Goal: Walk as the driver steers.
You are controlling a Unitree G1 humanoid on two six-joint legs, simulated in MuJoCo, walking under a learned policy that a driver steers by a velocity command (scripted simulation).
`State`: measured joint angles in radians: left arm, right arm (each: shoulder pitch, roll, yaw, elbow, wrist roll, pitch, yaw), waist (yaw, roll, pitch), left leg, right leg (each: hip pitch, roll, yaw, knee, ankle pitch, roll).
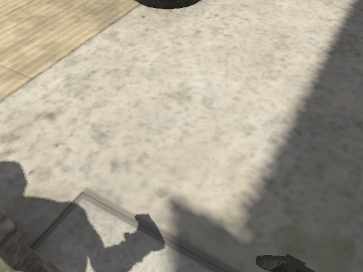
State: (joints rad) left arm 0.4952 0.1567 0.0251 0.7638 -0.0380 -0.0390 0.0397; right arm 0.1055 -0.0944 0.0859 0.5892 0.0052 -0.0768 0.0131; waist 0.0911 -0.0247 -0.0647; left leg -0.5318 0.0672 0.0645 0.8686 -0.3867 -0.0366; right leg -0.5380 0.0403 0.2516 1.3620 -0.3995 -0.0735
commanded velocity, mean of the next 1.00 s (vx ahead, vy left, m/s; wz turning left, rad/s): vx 0.97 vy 0.00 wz -0.61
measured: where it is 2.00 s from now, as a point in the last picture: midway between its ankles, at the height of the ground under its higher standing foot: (338, 80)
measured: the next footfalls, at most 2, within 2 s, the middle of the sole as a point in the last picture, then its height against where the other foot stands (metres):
right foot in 0.40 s outside the picture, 0.21 m higher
left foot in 0.94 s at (301, 204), level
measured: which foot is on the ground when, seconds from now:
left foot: down 0.00-0.42, up 0.44-0.92, down 0.94-1.00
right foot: up 0.00-0.38, down 0.40-0.96, up 0.98-1.00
